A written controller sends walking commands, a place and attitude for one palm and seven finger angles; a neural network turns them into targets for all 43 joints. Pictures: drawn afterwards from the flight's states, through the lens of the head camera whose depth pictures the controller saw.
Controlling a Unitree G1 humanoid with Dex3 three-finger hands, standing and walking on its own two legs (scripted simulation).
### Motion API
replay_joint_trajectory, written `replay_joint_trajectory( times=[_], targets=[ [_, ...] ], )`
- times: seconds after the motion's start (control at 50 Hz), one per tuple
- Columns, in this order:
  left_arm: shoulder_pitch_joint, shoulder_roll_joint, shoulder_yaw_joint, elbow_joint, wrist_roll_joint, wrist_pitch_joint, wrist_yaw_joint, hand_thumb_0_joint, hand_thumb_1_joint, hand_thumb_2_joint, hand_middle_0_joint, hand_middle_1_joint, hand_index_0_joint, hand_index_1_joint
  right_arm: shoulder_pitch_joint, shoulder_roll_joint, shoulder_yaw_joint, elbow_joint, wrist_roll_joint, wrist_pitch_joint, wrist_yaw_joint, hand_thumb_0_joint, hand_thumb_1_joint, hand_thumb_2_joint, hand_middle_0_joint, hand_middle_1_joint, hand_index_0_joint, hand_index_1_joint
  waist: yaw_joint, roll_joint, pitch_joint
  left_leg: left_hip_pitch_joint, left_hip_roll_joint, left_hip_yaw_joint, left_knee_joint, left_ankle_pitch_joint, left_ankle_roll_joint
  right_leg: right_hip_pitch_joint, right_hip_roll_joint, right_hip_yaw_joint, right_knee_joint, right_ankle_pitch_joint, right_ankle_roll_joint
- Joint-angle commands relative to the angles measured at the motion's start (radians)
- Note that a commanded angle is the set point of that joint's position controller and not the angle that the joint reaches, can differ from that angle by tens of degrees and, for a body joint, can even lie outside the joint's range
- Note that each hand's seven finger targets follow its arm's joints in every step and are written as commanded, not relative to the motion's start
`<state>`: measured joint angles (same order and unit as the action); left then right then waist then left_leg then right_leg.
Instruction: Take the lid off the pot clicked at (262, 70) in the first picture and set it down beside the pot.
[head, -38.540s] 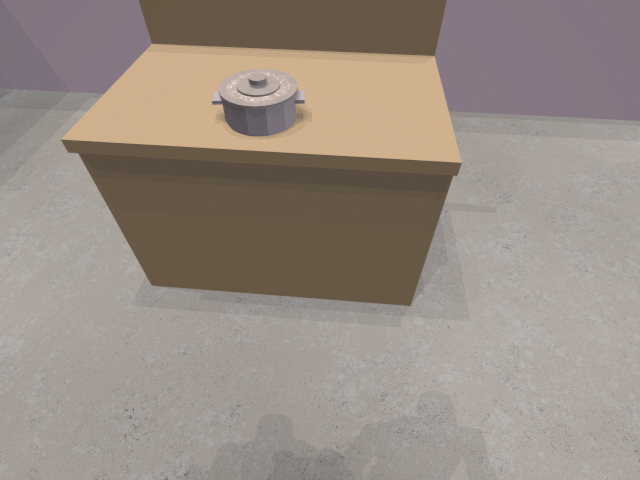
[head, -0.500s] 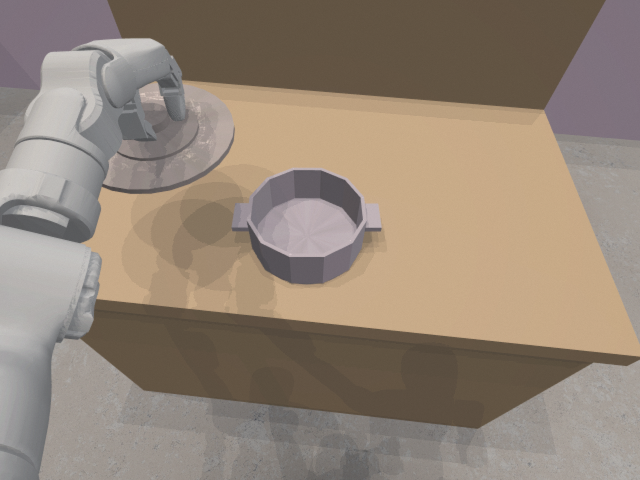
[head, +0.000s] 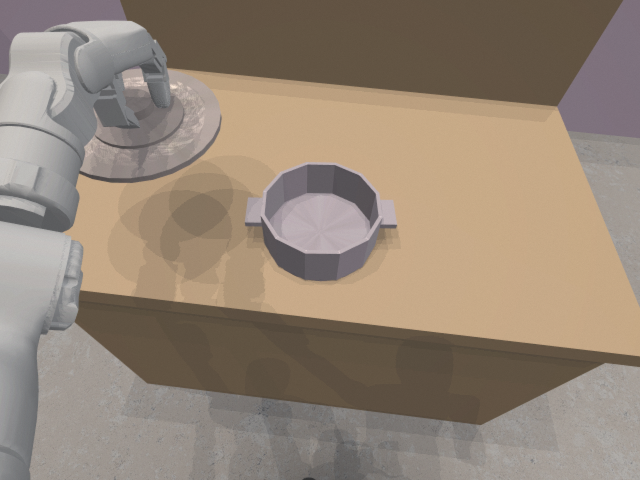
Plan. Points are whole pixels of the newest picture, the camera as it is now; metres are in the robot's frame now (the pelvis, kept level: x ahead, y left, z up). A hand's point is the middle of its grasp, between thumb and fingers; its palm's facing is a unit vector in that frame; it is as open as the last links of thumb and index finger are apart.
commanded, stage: lower the lid onto the table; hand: left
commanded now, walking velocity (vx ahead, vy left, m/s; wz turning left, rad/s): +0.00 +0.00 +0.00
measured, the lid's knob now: (133, 104) +0.53 +0.22 +0.17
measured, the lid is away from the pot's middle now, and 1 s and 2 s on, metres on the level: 0.24 0.23 0.23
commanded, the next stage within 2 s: none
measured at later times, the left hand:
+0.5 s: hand (135, 127) +0.49 +0.21 +0.17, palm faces -0.36 -0.03 -0.93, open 7.0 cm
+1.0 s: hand (145, 148) +0.49 +0.21 +0.13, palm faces -0.41 -0.04 -0.91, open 7.0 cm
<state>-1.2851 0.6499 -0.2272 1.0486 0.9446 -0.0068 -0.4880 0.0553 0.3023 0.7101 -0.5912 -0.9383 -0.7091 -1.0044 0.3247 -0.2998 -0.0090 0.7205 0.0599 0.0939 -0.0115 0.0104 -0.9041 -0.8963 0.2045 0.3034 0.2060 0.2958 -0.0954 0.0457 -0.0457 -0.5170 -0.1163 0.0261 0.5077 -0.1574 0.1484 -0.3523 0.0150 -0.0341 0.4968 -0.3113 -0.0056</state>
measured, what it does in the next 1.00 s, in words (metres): stands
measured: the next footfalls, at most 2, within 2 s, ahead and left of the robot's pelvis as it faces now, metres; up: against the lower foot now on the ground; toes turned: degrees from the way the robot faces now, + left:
none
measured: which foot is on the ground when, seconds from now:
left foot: down 0.00-1.00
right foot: down 0.00-1.00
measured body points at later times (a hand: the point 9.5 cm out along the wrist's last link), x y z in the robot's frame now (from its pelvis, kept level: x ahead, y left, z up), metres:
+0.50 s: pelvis -0.01 +0.00 +0.00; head +0.06 +0.01 +0.44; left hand +0.50 +0.21 +0.22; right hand +0.02 -0.28 -0.12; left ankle +0.05 +0.01 -0.73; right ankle -0.05 -0.14 -0.73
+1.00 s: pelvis +0.00 -0.01 +0.00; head +0.07 +0.00 +0.44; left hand +0.51 +0.21 +0.18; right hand +0.00 -0.30 -0.12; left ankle +0.05 +0.01 -0.73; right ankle -0.05 -0.14 -0.73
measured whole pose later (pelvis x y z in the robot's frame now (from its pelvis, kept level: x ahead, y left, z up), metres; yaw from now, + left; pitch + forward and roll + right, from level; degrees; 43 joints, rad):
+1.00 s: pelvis +0.00 -0.01 +0.00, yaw -1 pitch +12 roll -3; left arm -1.18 0.66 -0.18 1.13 0.96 -0.08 -0.42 0.06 0.31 0.71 -0.59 -0.94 -0.71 -1.01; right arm 0.36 -0.30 -0.01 0.73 0.06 0.10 -0.04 0.01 -0.90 -0.90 0.21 0.30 0.21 0.30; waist -0.11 0.04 -0.06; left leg -0.58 -0.09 0.03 0.56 -0.19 0.14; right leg -0.41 0.04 -0.02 0.53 -0.32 0.00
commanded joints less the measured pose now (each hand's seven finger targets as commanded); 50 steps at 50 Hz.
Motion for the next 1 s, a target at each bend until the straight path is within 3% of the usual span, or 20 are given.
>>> replay_joint_trajectory(
  times=[0.0,0.04,0.12,0.18,0.24,0.28,0.34,0.38,0.42,0.48,0.54,0.58,0.6,0.66,0.76,0.8,0.84,0.9,0.96,0.98],
  targets=[
    [-0.598,0.22,0.086,-0.194,0.003,0.004,0.055,0.0,0.729,0.899,-0.802,-1.051,-0.869,-1.087,0.055,-0.181,-0.065,-0.072,-0.006,-0.018,-0.012,0.0,-0.9,-0.9,0.2,0.3,0.2,0.3,-0.009,0.047,-0.448,0.688,0.121,-0.228,0.007,0.265,-0.15,-0.277,0.047,-0.001,-0.069,0.113,-0.051],
    [-0.582,0.202,0.07,-0.177,-0.003,0.002,0.057,0.0,0.729,0.899,-0.802,-1.051,-0.869,-1.087,0.057,-0.186,-0.063,-0.071,-0.002,-0.02,-0.013,0.0,-0.9,-0.9,0.2,0.3,0.2,0.3,-0.009,0.056,-0.419,0.662,0.127,-0.233,-0.003,0.235,-0.181,-0.289,0.037,0.0,-0.055,0.108,-0.055],
    [-0.632,0.202,0.065,-0.219,0.004,0.005,0.063,0.0,0.729,0.899,-0.802,-1.051,-0.869,-1.087,0.05,-0.183,-0.064,-0.076,-0.004,-0.021,-0.015,0.0,-0.9,-0.9,0.2,0.3,0.2,0.3,-0.012,0.043,-0.457,0.671,0.121,-0.227,-0.001,0.197,-0.157,-0.277,0.041,0.001,-0.063,0.099,-0.051],
    [-0.621,0.172,0.046,-0.195,0.003,-0.007,0.067,0.0,0.729,0.899,-0.802,-1.051,-0.869,-1.087,0.058,-0.181,-0.065,-0.072,-0.005,-0.021,-0.019,0.0,-0.9,-0.9,0.2,0.3,0.2,0.3,-0.02,0.047,-0.451,0.688,0.131,-0.248,0.0,0.197,-0.173,-0.312,0.042,0.002,-0.051,0.089,-0.048],
    [-0.587,0.213,0.081,-0.169,-0.004,-0.016,0.077,0.0,0.729,0.899,-0.802,-1.051,-0.869,-1.087,0.065,-0.19,-0.06,-0.069,-0.008,-0.026,-0.024,0.0,-0.9,-0.9,0.2,0.3,0.2,0.3,-0.012,0.045,-0.42,0.639,0.125,-0.231,-0.008,0.137,-0.16,-0.299,0.034,0.006,-0.05,0.085,-0.055],
    [-0.624,0.151,0.032,-0.177,0.004,-0.009,0.082,0.0,0.729,0.899,-0.802,-1.051,-0.869,-1.087,0.063,-0.183,-0.063,-0.065,-0.003,-0.028,-0.026,0.0,-0.9,-0.9,0.2,0.3,0.2,0.3,-0.024,0.048,-0.425,0.664,0.133,-0.246,-0.006,0.139,-0.174,-0.328,0.04,0.003,-0.046,0.076,-0.048],
    [-0.621,0.206,0.079,-0.209,0.004,-0.025,0.093,0.0,0.729,0.899,-0.802,-1.051,-0.869,-1.087,0.075,-0.19,-0.064,-0.065,-0.011,-0.039,-0.031,0.0,-0.9,-0.9,0.2,0.3,0.2,0.3,-0.014,0.073,-0.457,0.684,0.134,-0.246,-0.001,0.17,-0.168,-0.323,0.037,0.01,-0.032,0.092,-0.055],
    [-0.62,0.161,0.045,-0.187,0.005,-0.019,0.094,0.0,0.729,0.899,-0.802,-1.051,-0.869,-1.087,0.074,-0.182,-0.064,-0.064,-0.007,-0.038,-0.03,0.0,-0.9,-0.9,0.2,0.3,0.2,0.3,-0.023,0.062,-0.451,0.682,0.134,-0.253,-0.002,0.15,-0.176,-0.332,0.041,0.006,-0.042,0.072,-0.05],
    [-0.585,0.188,0.073,-0.152,0.006,-0.017,0.102,0.0,0.729,0.899,-0.802,-1.051,-0.869,-1.087,0.083,-0.189,-0.063,-0.056,-0.007,-0.039,-0.032,0.0,-0.9,-0.9,0.2,0.3,0.2,0.3,-0.02,0.059,-0.432,0.663,0.137,-0.258,-0.008,0.118,-0.183,-0.341,0.04,0.01,-0.038,0.066,-0.05],
    [-0.599,0.167,0.058,-0.161,0.007,-0.016,0.107,0.0,0.729,0.899,-0.802,-1.051,-0.869,-1.087,0.093,-0.189,-0.066,-0.048,-0.008,-0.042,-0.031,0.0,-0.9,-0.9,0.2,0.3,0.2,0.3,-0.025,0.037,-0.448,0.659,0.132,-0.24,0.008,0.137,-0.149,-0.33,0.042,0.008,-0.037,0.079,-0.049],
    [-0.605,0.201,0.083,-0.183,0.006,-0.035,0.112,0.0,0.729,0.899,-0.802,-1.051,-0.869,-1.087,0.101,-0.195,-0.068,-0.046,-0.012,-0.049,-0.037,0.0,-0.9,-0.9,0.2,0.3,0.2,0.3,-0.02,0.055,-0.466,0.667,0.136,-0.242,0.009,0.161,-0.187,-0.33,0.039,0.011,-0.027,0.095,-0.055],
    [-0.579,0.191,0.075,-0.143,0.012,-0.029,0.114,0.0,0.729,0.899,-0.802,-1.051,-0.869,-1.087,0.103,-0.188,-0.066,-0.045,-0.009,-0.044,-0.037,0.0,-0.9,-0.9,0.2,0.3,0.2,0.3,-0.027,0.034,-0.45,0.646,0.13,-0.224,0.016,0.164,-0.148,-0.319,0.044,0.008,-0.042,0.092,-0.05],
    [-0.575,0.193,0.079,-0.138,0.01,-0.03,0.114,0.0,0.729,0.899,-0.802,-1.051,-0.869,-1.087,0.11,-0.193,-0.066,-0.04,-0.009,-0.04,-0.038,0.0,-0.9,-0.9,0.2,0.3,0.2,0.3,-0.026,0.043,-0.44,0.641,0.132,-0.232,0.012,0.152,-0.169,-0.329,0.047,0.005,-0.04,0.09,-0.051],
    [-0.55,0.256,0.132,-0.156,0.015,-0.047,0.124,0.0,0.729,0.899,-0.802,-1.051,-0.869,-1.087,0.116,-0.193,-0.066,-0.047,-0.019,-0.039,-0.039,0.0,-0.9,-0.9,0.2,0.3,0.2,0.3,-0.013,0.047,-0.474,0.635,0.123,-0.207,0.031,0.238,-0.157,-0.283,0.049,0.004,-0.041,0.135,-0.056],
    [-0.482,0.247,0.12,-0.094,0.026,-0.053,0.127,0.0,0.729,0.899,-0.802,-1.051,-0.869,-1.087,0.116,-0.194,-0.064,-0.051,-0.01,-0.023,-0.04,0.0,-0.9,-0.9,0.2,0.3,0.2,0.3,-0.02,0.052,-0.427,0.592,0.123,-0.185,0.042,0.233,-0.144,-0.295,0.051,0.0,-0.05,0.129,-0.054],
    [-0.539,0.246,0.115,-0.169,0.025,-0.057,0.128,0.0,0.729,0.899,-0.802,-1.051,-0.869,-1.087,0.12,-0.192,-0.071,-0.052,-0.01,-0.02,-0.041,0.0,-0.9,-0.9,0.2,0.3,0.2,0.3,-0.024,0.064,-0.473,0.635,0.128,-0.19,0.043,0.241,-0.14,-0.3,0.054,-0.001,-0.048,0.131,-0.053],
    [-0.513,0.256,0.125,-0.177,0.019,-0.077,0.126,0.0,0.729,0.899,-0.802,-1.051,-0.869,-1.087,0.124,-0.19,-0.07,-0.056,-0.011,-0.022,-0.043,0.0,-0.9,-0.9,0.2,0.3,0.2,0.3,-0.02,0.094,-0.474,0.654,0.131,-0.195,0.05,0.294,-0.152,-0.315,0.052,0.002,-0.036,0.143,-0.057],
    [-0.488,0.219,0.103,-0.136,0.004,-0.074,0.12,0.0,0.729,0.899,-0.802,-1.051,-0.869,-1.087,0.13,-0.189,-0.072,-0.042,-0.008,-0.011,-0.045,0.0,-0.9,-0.9,0.2,0.3,0.2,0.3,-0.035,0.054,-0.446,0.628,0.128,-0.184,0.048,0.213,-0.121,-0.326,0.057,0.0,-0.053,0.119,-0.049],
    [-0.505,0.271,0.133,-0.181,0.007,-0.093,0.127,0.0,0.729,0.899,-0.802,-1.051,-0.869,-1.087,0.133,-0.195,-0.07,-0.038,-0.01,-0.007,-0.048,0.0,-0.9,-0.9,0.2,0.3,0.2,0.3,-0.029,0.084,-0.471,0.629,0.126,-0.178,0.057,0.254,-0.126,-0.307,0.057,0.0,-0.043,0.147,-0.054],
    [-0.513,0.242,0.106,-0.183,0.009,-0.093,0.13,0.0,0.729,0.899,-0.802,-1.051,-0.869,-1.087,0.129,-0.19,-0.071,-0.039,-0.005,-0.007,-0.049,0.0,-0.9,-0.9,0.2,0.3,0.2,0.3,-0.039,0.082,-0.469,0.638,0.129,-0.176,0.056,0.25,-0.123,-0.318,0.056,0.002,-0.046,0.138,-0.052]
  ],
)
